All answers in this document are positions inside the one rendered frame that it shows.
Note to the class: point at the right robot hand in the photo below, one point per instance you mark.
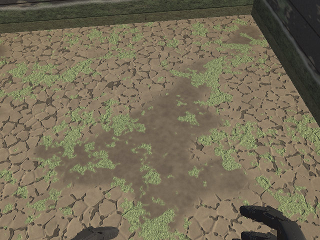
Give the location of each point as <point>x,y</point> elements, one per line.
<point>273,218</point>

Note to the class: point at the left robot hand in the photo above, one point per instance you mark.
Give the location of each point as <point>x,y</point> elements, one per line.
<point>98,233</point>

